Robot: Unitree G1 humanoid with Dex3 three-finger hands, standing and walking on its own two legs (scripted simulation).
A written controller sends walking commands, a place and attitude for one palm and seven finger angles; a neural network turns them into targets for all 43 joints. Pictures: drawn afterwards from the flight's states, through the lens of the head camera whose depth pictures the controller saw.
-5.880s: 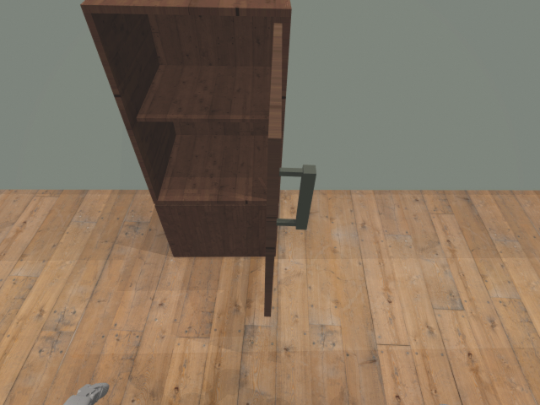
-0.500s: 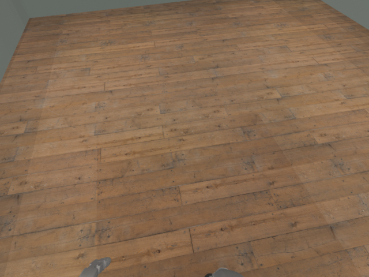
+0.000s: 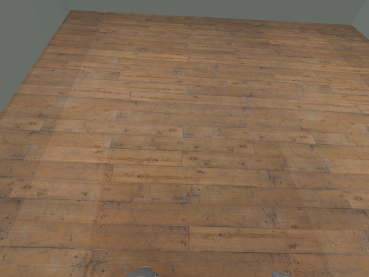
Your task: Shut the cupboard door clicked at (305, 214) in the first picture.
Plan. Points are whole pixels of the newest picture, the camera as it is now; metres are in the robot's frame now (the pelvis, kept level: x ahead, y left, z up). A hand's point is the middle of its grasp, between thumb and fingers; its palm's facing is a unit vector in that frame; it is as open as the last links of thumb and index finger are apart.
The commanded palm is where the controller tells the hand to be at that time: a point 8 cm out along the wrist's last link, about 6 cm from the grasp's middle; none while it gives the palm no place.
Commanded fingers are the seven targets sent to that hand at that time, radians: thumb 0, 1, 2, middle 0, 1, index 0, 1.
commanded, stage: walk around to get in front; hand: left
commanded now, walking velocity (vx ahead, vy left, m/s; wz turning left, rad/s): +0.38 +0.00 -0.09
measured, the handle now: out of the picture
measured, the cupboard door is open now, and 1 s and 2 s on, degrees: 87 87 87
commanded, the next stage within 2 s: walk to a spot facing it in 0.34 s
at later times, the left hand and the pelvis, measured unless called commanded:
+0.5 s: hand (146, 202) +0.33 +0.14 -0.15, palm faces -0.14 -0.96 -0.23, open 7.4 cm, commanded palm none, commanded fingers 0.00 0.90 0.90 -0.20 -0.30 -0.20 -0.30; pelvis +0.20 -0.03 +0.00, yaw -8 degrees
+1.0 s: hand (133, 206) +0.33 +0.18 -0.19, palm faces +0.20 -0.96 -0.18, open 7.3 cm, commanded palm none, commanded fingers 0.00 0.90 0.90 -0.20 -0.30 -0.20 -0.30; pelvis +0.29 -0.01 -0.01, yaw +8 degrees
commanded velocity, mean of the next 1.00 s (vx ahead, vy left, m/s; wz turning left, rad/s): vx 0.14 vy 0.00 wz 0.24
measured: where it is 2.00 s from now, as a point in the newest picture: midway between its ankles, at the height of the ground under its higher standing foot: (198, 273)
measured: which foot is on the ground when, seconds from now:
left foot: down 0.00-0.50, up 0.52-0.92, down 0.94-1.00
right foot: down 0.00-0.02, up 0.04-0.48, down 0.50-0.94, up 0.96-1.00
